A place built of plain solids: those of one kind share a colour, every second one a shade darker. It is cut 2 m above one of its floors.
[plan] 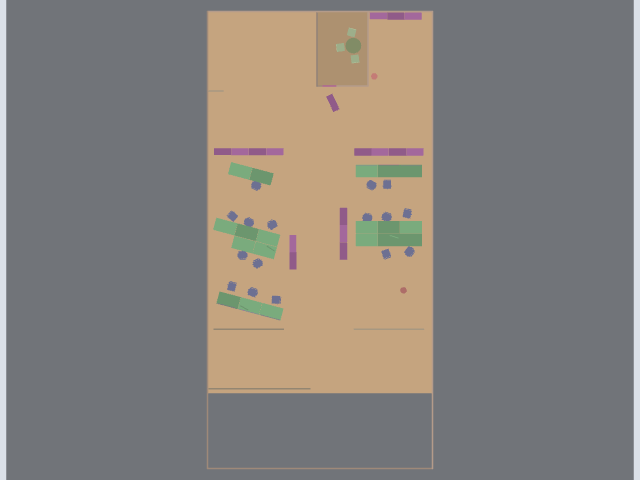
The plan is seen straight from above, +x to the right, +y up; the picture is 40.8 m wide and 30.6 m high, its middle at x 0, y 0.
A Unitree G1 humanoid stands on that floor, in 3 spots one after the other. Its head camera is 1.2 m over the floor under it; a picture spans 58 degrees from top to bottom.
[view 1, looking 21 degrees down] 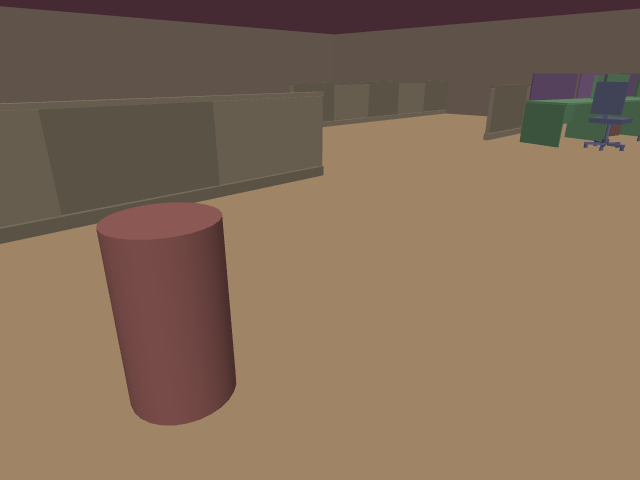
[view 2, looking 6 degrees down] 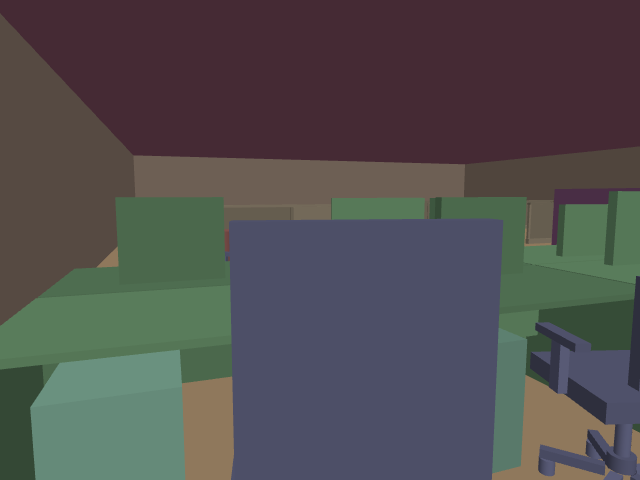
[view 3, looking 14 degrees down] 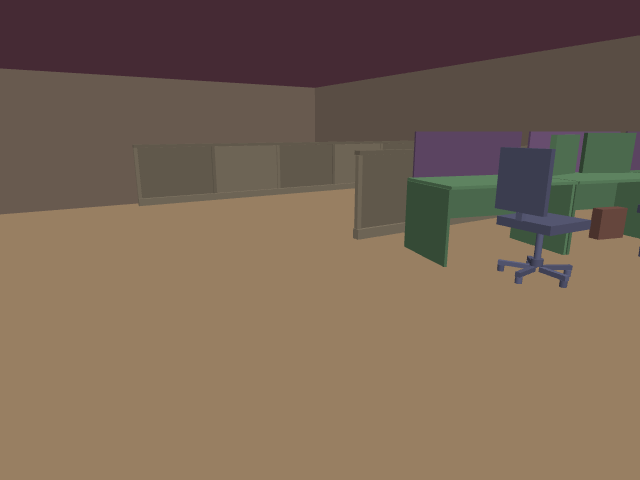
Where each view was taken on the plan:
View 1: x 5.92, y -1.79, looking -134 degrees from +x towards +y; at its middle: floor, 3.35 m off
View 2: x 5.92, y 2.61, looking -109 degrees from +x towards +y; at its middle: officechair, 0.68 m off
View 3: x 0.63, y -1.79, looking -122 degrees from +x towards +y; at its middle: floor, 4.96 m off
